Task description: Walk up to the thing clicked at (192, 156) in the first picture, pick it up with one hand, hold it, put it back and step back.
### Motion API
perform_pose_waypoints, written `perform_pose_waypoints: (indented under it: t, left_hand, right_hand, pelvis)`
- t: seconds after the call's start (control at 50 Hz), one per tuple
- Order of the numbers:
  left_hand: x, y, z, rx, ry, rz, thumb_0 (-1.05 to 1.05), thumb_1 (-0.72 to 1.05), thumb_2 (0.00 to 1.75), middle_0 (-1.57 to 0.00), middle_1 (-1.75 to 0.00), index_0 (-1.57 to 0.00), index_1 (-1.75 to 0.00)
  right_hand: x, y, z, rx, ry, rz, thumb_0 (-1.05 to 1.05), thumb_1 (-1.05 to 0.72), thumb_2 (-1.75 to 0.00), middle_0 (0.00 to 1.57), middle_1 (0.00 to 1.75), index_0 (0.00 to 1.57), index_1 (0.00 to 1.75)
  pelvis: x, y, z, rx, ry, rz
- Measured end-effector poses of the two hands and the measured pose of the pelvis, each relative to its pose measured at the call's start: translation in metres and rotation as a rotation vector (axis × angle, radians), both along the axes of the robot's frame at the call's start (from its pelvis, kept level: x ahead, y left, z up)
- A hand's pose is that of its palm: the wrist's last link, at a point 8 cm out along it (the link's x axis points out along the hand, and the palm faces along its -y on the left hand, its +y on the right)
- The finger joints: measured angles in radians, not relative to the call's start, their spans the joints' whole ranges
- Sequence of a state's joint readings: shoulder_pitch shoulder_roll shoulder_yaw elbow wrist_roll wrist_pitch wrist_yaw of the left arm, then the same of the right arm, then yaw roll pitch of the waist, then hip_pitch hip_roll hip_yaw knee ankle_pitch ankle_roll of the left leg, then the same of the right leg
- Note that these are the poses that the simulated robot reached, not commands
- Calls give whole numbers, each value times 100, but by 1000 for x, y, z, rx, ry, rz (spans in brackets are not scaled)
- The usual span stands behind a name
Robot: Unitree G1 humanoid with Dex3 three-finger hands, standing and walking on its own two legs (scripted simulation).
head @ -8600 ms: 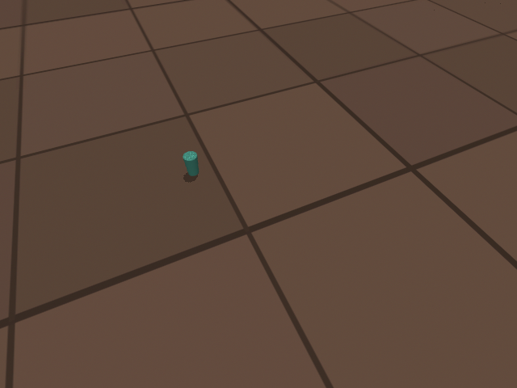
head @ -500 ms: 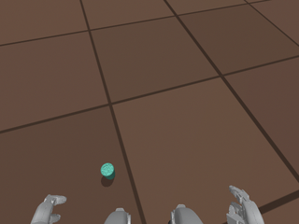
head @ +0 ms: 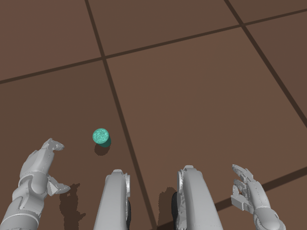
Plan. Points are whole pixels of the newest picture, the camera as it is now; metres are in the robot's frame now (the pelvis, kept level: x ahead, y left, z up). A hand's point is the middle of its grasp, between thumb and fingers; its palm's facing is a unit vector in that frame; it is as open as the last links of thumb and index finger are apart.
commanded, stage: rise first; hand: left
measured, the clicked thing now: (103, 139) +0.45 +0.23 -0.50
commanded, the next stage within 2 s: none
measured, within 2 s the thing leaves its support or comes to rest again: neither
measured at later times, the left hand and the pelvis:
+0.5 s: hand (69, 146) +0.37 +0.30 -0.28, palm faces -0.46 -0.18 -0.87, open 13.9 cm; pelvis -0.05 +0.00 -0.14, yaw -3 degrees
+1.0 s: hand (75, 138) +0.42 +0.31 -0.33, palm faces -0.46 -0.02 -0.89, open 14.0 cm; pelvis -0.05 +0.01 -0.18, yaw -4 degrees
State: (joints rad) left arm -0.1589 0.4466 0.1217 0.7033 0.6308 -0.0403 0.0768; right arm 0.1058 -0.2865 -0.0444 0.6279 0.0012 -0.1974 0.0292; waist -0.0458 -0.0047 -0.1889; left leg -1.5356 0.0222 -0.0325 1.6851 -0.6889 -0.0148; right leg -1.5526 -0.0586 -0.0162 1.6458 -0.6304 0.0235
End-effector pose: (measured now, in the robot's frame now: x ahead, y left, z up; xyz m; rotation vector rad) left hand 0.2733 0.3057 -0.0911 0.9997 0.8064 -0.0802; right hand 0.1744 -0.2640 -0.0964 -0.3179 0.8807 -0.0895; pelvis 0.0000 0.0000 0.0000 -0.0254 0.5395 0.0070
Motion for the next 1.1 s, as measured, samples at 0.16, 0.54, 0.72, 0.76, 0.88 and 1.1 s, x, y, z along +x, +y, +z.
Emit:
perform_pose_waypoints:
  t: [0.16,0.54,0.72,0.76,0.88,1.1]
  left_hand:
    - [47,3,-54,136,-45,-142,0,-45,94,-9,-108,-11,-106]
    - [111,5,-134,276,-120,-403,0,-50,100,-8,-106,-9,-105]
    - [131,4,-160,321,-125,-459,0,-50,100,-8,-103,-9,-102]
    - [134,3,-165,328,-124,-473,0,-50,100,-8,-102,-9,-102]
    - [143,0,-176,346,-129,-507,0,-50,99,-8,-102,-9,-101]
    - [156,-2,-191,371,-131,-535,0,-50,99,-9,-103,-9,-102]
  right_hand:
    - [-55,-11,-86,7,167,-36,1,-87,-90,20,30,20,30]
    - [-173,-15,-154,-66,456,-138,1,-90,-91,20,30,20,30]
    - [-181,-9,-166,-76,507,-137,1,-90,-91,20,30,20,30]
    - [-181,-7,-169,-75,515,-133,1,-90,-91,20,30,21,30]
    - [-181,-3,-178,-66,541,-119,1,-91,-91,21,30,21,30]
    - [-185,-2,-188,-65,585,-105,0,-91,-91,21,30,21,30]
  pelvis:
    - [-25,-4,-65,-5,55,0]
    - [-53,4,-149,-58,56,-12]
    - [-52,10,-167,-77,61,-9]
    - [-52,11,-170,-79,64,-9]
    - [-50,13,-178,-84,71,-8]
    - [-46,12,-189,-85,79,-12]
